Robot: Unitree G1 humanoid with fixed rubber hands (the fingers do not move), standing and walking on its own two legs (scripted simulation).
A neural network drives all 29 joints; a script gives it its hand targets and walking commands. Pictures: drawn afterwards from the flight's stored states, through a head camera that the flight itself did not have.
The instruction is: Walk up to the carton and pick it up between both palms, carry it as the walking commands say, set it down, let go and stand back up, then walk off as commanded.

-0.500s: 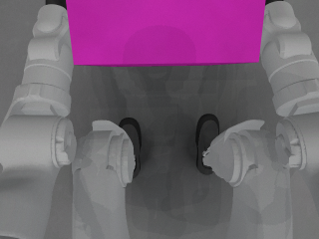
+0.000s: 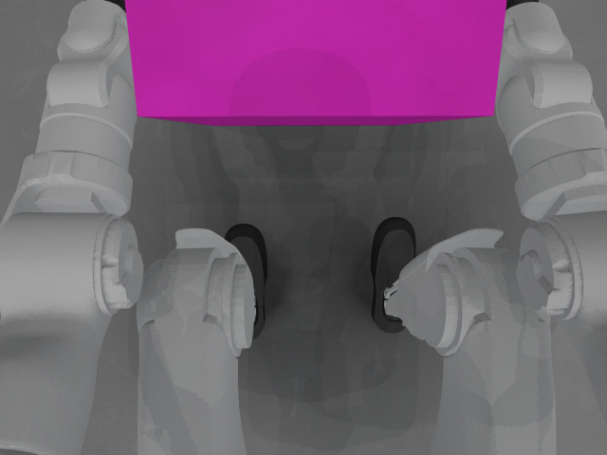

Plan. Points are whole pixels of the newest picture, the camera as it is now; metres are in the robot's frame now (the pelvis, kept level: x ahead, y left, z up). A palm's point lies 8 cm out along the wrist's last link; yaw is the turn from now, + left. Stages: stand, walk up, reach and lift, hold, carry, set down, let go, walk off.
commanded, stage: reach and lift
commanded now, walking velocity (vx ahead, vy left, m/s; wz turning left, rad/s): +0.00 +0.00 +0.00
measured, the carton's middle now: (309, 25) +0.53 +0.03 -0.25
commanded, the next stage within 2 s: none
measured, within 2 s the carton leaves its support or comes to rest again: leaves its support in 0.16 s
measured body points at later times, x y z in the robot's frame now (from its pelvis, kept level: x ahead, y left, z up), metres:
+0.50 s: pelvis -0.01 +0.00 +0.01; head +0.35 +0.03 +0.25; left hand +0.55 +0.23 -0.15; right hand +0.56 -0.15 -0.14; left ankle +0.12 +0.12 -0.36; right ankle +0.14 -0.13 -0.36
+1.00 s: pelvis -0.02 +0.00 +0.01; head +0.32 +0.02 +0.29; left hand +0.55 +0.22 -0.09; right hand +0.56 -0.16 -0.08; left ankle +0.12 +0.12 -0.36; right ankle +0.14 -0.13 -0.36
